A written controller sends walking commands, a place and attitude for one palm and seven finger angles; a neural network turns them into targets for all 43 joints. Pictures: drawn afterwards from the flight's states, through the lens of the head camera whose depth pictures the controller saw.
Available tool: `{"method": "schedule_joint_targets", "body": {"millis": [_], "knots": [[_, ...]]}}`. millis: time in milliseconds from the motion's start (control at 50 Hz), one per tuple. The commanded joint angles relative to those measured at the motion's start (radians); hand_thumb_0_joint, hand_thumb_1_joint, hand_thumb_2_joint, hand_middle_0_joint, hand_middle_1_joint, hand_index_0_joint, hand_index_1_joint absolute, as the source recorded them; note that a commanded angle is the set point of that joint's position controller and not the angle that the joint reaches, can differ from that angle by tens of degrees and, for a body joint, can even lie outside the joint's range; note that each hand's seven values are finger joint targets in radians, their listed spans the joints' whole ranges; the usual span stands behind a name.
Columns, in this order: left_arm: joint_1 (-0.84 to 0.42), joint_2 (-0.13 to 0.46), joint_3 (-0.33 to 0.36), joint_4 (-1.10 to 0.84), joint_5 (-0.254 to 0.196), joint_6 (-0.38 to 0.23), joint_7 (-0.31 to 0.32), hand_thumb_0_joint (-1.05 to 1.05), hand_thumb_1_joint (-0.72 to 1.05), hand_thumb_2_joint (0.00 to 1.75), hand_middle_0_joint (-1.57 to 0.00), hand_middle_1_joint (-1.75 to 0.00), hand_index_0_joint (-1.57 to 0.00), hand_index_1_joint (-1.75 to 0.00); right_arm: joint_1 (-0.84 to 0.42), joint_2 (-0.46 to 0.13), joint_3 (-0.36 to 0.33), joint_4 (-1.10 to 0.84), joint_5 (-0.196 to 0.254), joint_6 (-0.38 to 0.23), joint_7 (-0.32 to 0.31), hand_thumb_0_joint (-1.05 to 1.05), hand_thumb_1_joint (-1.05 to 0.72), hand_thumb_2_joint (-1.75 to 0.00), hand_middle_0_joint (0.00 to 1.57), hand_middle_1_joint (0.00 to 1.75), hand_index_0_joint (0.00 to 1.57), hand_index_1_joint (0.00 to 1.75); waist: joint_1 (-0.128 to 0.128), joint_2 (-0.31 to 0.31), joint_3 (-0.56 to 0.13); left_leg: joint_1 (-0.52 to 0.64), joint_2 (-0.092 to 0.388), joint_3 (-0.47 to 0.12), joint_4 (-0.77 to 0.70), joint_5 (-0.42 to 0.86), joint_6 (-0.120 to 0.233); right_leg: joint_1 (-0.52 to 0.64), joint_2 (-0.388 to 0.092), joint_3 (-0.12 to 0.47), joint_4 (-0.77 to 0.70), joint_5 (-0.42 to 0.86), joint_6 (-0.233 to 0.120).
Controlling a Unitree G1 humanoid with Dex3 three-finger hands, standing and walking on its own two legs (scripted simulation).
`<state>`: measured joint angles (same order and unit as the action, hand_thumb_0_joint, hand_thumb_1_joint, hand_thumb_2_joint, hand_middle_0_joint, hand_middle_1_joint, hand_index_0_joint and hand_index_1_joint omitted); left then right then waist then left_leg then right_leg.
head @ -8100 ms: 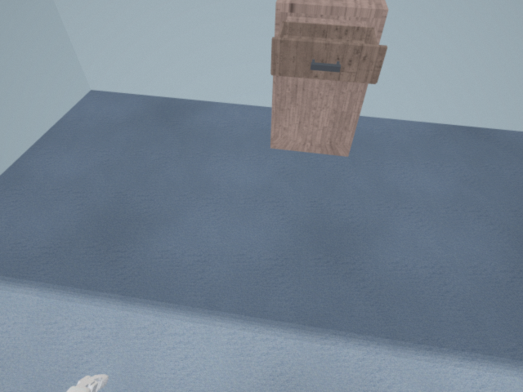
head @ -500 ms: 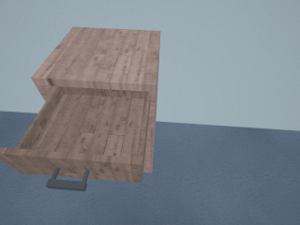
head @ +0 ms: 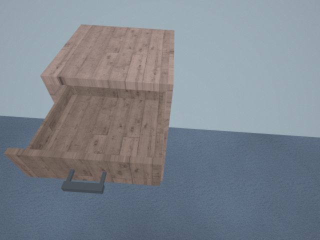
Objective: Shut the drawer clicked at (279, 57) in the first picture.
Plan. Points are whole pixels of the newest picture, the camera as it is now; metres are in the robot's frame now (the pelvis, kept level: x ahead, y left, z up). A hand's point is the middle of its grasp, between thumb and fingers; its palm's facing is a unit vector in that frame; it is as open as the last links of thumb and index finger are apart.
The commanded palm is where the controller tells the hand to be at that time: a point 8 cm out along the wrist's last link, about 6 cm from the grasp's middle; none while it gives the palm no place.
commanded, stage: look again from close up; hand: left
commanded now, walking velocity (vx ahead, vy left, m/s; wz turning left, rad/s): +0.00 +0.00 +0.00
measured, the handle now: (85, 180) +0.28 +0.23 -0.07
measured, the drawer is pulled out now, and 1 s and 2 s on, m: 0.30 0.29 0.29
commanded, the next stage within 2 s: raise the hand and make a fist in 0.04 s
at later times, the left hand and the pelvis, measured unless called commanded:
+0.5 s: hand out of the picture +0.13 +0.16 -0.04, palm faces +0.10 -0.99 -0.05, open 6.3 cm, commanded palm +0.08 +0.23 -0.04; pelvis -0.03 -0.04 -0.05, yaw +1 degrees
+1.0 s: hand (78, 236) +0.13 +0.19 -0.01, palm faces +0.07 -0.99 -0.09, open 3.8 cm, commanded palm +0.08 +0.24 -0.01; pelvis -0.03 -0.04 -0.06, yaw +1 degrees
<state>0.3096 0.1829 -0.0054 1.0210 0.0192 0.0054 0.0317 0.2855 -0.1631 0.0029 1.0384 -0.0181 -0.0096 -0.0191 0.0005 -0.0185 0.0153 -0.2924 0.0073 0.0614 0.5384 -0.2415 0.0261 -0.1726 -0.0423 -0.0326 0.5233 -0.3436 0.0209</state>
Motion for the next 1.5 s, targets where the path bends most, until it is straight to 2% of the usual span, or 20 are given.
{"method": "schedule_joint_targets", "body": {"millis": [0, 100, 120, 140, 160, 180, 200, 220, 260, 340, 420, 500, 640, 700, 780, 880, 940, 1120, 1360, 1480], "knots": [[0.097, 0.078, 0.011, -0.029, 0.003, -0.012, 0.005, 0.0, 0.9, 0.9, -0.2, -0.3, -0.2, -0.3, 0.034, -0.127, -0.02, -0.043, 0.006, -0.02, 0.002, 0.0, -0.9, -0.9, 0.2, 0.3, 0.2, 0.3, 0.019, 0.078, 0.026, 0.026, 0.117, -0.176, -0.206, -0.054, 0.041, -0.06, -0.024, 0.029, -0.081, 0.017, -0.045], [0.1, 0.08, 0.007, -0.015, 0.001, -0.019, 0.006, 0.0, 0.9, 0.9, -0.2, -0.3, -0.2, -0.3, 0.047, -0.112, -0.016, -0.018, 0.01, -0.021, 0.001, 0.0, -0.9, -0.9, 0.2, 0.3, 0.2, 0.3, 0.013, 0.025, 0.029, 0.061, 0.104, -0.139, -0.165, 0.048, 0.034, -0.071, -0.045, 0.053, -0.114, 0.073, -0.046], [0.121, 0.097, 0.007, 0.013, 0.011, -0.038, 0.04, 0.0, 0.9, 0.9, -0.2, -0.3, -0.2, -0.3, -0.052, -0.142, -0.018, -0.085, 0.016, -0.02, 0.003, 0.0, -0.9, -0.9, 0.2, 0.3, 0.2, 0.3, 0.029, -0.014, 0.112, -0.016, 0.097, -0.099, 0.037, 0.163, -0.005, -0.105, -0.084, 0.113, -0.183, 0.288, -0.042], [-0.574, 0.332, 0.16, -1.538, -0.186, -0.244, 0.045, 0.0, 0.9, 0.9, -0.22, -0.32, -0.22, -0.32, -0.006, -0.275, -0.059, -0.405, 0.065, -0.167, -0.042, 0.0, -0.9, -0.9, 0.2, 0.3, 0.2, 0.3, -0.123, 0.157, -0.396, 0.306, -0.003, -0.06, -0.071, 0.24, 0.01, -0.063, 0.013, -0.024, -0.051, 0.339, -0.056], [-0.129, 0.271, 0.15, -1.288, -0.112, -0.196, 0.084, 0.0, 0.9, 0.9, -0.24, -0.34, -0.24, -0.34, -0.094, -0.181, -0.009, -0.329, 0.063, -0.264, -0.077, 0.0, -0.9, -0.9, 0.2, 0.3, 0.2, 0.3, 0.005, 0.315, -0.407, 0.379, 0.041, -0.052, -0.087, 0.321, 0.008, -0.092, 0.039, -0.042, 0.035, 0.205, -0.068], [-0.088, 0.19, 0.1, -1.22, -0.136, -0.152, 0.14, 0.0, 0.9, 0.9, -0.26, -0.37, -0.26, -0.37, -0.097, -0.194, -0.032, -0.265, 0.061, -0.3, -0.081, 0.0, -0.9, -0.9, 0.2, 0.3, 0.2, 0.3, -0.039, 0.234, -0.338, 0.266, 0.045, -0.069, -0.097, 0.254, -0.028, -0.133, 0.046, -0.071, 0.036, 0.109, -0.059], [0.214, -0.046, -0.02, -0.941, -0.127, -0.052, 0.125, 0.0, 0.9, 0.9, -0.28, -0.39, -0.28, -0.39, -0.067, -0.158, -0.036, -0.239, 0.071, -0.298, -0.062, 0.0, -0.9, -0.9, 0.2, 0.3, 0.2, 0.3, -0.042, 0.133, -0.169, 0.168, 0.05, -0.086, -0.103, 0.145, -0.009, -0.217, 0.039, -0.082, 0.043, 0.065, -0.049], [0.069, -0.019, -0.006, -1.144, -0.185, -0.082, 0.096, 0.0, 0.9, 0.9, -0.3, -0.41, -0.3, -0.41, -0.071, -0.187, -0.041, -0.315, 0.076, -0.298, -0.064, 0.0, -0.9, -0.9, 0.2, 0.3, 0.2, 0.3, -0.043, 0.11, -0.085, 0.073, 0.032, -0.104, -0.083, 0.065, -0.01, -0.204, 0.033, -0.093, 0.025, 0.086, -0.042], [0.111, 0.065, 0.102, -1.059, -0.161, -0.172, 0.058, 0.0, 0.9, 0.9, -0.34, -0.45, -0.34, -0.45, -0.103, -0.197, -0.066, -0.357, 0.05, -0.304, -0.071, 0.0, -0.9, -0.9, 0.2, 0.3, 0.2, 0.3, -0.059, -0.05, -0.009, -0.052, 0.001, -0.095, 0.0, -0.024, -0.005, -0.31, 0.045, -0.095, 0.01, 0.016, -0.034], [0.467, 0.012, 0.19, -0.816, -0.215, -0.38, -0.135, 0.0, 0.9, 0.9, -0.42, -0.54, -0.42, -0.54, -0.182, -0.176, -0.102, -0.462, 0.029, -0.276, -0.032, 0.0, -0.9, -0.9, 0.2, 0.3, 0.2, 0.3, 0.055, -0.256, -0.062, -0.281, -0.005, -0.058, 0.171, 0.006, -0.029, -0.425, 0.061, -0.092, 0.176, 0.008, -0.04], [0.34, 0.103, 0.24, -1.025, -0.251, -0.628, -0.306, 0.0, 0.9, 0.9, -0.5, -0.62, -0.5, -0.62, -0.208, -0.17, -0.114, -0.554, 0.032, -0.299, 0.001, 0.0, -0.9, -0.9, 0.2, 0.3, 0.2, 0.3, 0.054, 0.035, -0.229, -0.338, -0.013, -0.029, 0.333, 0.009, -0.025, -0.492, 0.046, -0.026, 0.316, 0.034, -0.05], [0.218, 0.202, 0.333, -1.224, -0.302, -0.758, -0.384, 0.0, 0.9, 0.9, -0.58, -0.71, -0.58, -0.71, -0.197, -0.156, -0.119, -0.581, 0.032, -0.318, -0.009, 0.0, -0.9, -0.9, 0.2, 0.3, 0.2, 0.3, 0.021, 0.145, -0.341, -0.394, -0.001, -0.048, 0.468, -0.019, -0.009, -0.567, 0.044, 0.051, 0.38, -0.023, -0.053], [0.054, 0.214, 0.304, -1.24, -0.378, -0.603, -0.458, 0.0, 0.9, 0.9, -0.72, -0.86, -0.72, -0.86, -0.173, -0.177, -0.089, -0.59, 0.07, -0.326, -0.079, 0.0, -0.9, -0.9, 0.2, 0.3, 0.2, 0.3, -0.056, 0.06, -0.223, -0.511, 0.014, -0.074, 0.547, -0.194, 0.012, -0.639, 0.026, 0.169, 0.25, -0.326, -0.026], [0.078, 0.227, 0.297, -1.213, -0.374, -0.481, -0.493, 0.0, 0.9, 0.9, -0.78, -0.93, -0.78, -0.93, -0.169, -0.186, -0.076, -0.604, 0.077, -0.32, -0.092, 0.0, -0.9, -0.9, 0.2, 0.3, 0.2, 0.3, -0.043, 0.064, -0.236, -0.492, 0.012, -0.083, 0.527, -0.172, 0.02, -0.595, 0.015, 0.183, 0.221, -0.294, -0.012], [0.22, 0.285, 0.428, -1.17, -0.384, -0.36, -0.465, 0.0, 0.9, 0.9, -0.86, -1.01, -0.86, -1.01, -0.192, -0.163, -0.078, -0.613, 0.078, -0.301, -0.096, 0.0, -0.9, -0.9, 0.2, 0.3, 0.2, 0.3, 0.019, 0.014, -0.285, -0.459, 0.01, -0.101, 0.472, -0.094, 0.015, -0.48, 0.007, 0.161, 0.225, -0.138, 0.007], [0.351, 0.23, 0.471, -1.182, -0.402, -0.379, -0.389, 0.0, 0.9, 0.9, -0.96, -1.12, -0.96, -1.12, -0.201, -0.133, -0.093, -0.6, 0.072, -0.29, -0.084, 0.0, -0.9, -0.9, 0.2, 0.3, 0.2, 0.3, 0.051, -0.032, -0.278, -0.421, 0.008, -0.102, 0.416, -0.005, 0.001, -0.433, 0.014, 0.091, 0.267, 0.073, 0.013], [0.391, 0.184, 0.411, -1.207, -0.387, -0.442, -0.389, 0.0, 0.9, 0.9, -1.02, -1.19, -1.02, -1.19, -0.178, -0.134, -0.103, -0.594, 0.07, -0.299, -0.07, 0.0, -0.9, -0.9, 0.2, 0.3, 0.2, 0.3, 0.037, -0.007, -0.275, -0.401, 0.002, -0.09, 0.402, 0.023, -0.002, -0.45, 0.02, 0.065, 0.295, 0.129, 0.01], [0.347, 0.18, 0.322, -1.359, -0.389, -0.564, -0.43, 0.0, 0.9, 0.9, -1.2, -1.38, -1.2, -1.38, -0.147, -0.166, -0.107, -0.595, 0.074, -0.364, -0.059, 0.0, -0.9, -0.9, 0.2, 0.3, 0.2, 0.3, 0.003, 0.065, -0.312, -0.324, 0.005, -0.097, 0.386, -0.013, 0.012, -0.545, 0.057, 0.008, 0.318, -0.04, -0.034], [0.446, 0.122, 0.205, -1.515, -0.305, -0.364, -0.308, 0.0, 0.9, 0.9, -1.4, -1.6, -1.4, -1.6, -0.179, -0.153, -0.074, -0.7, 0.081, -0.289, -0.032, 0.0, -0.9, -0.9, 0.2, 0.3, 0.2, 0.3, 0.008, 0.114, -0.226, -0.276, 0.019, -0.136, 0.271, -0.144, 0.001, -0.546, 0.072, -0.081, 0.316, -0.099, -0.038], [0.434, 0.143, 0.19, -1.608, -0.282, -0.358, -0.275, 0.0, 0.9, 0.9, -1.4, -1.6, -1.4, -1.6, -0.173, -0.153, -0.057, -0.728, 0.074, -0.269, -0.026, 0.0, -0.9, -0.9, 0.2, 0.3, 0.2, 0.3, 0.009, 0.128, -0.205, -0.266, 0.022, -0.152, 0.255, -0.178, 0.0, -0.546, 0.077, -0.084, 0.315, -0.119, -0.043]]}}
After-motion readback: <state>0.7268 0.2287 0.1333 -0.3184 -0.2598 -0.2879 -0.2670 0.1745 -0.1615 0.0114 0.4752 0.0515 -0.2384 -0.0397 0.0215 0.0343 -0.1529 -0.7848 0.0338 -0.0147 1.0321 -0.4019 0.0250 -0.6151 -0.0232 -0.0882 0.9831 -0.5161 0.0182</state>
